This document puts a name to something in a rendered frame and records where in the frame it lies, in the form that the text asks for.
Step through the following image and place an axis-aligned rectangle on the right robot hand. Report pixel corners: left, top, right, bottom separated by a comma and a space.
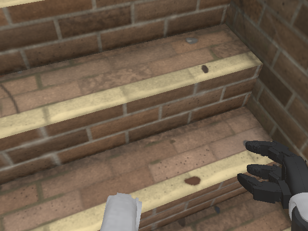
237, 141, 308, 209

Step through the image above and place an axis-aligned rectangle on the robot right forearm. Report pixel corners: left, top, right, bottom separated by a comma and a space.
289, 192, 308, 231

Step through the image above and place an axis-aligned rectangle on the robot left thigh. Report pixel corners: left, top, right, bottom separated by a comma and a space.
100, 192, 142, 231

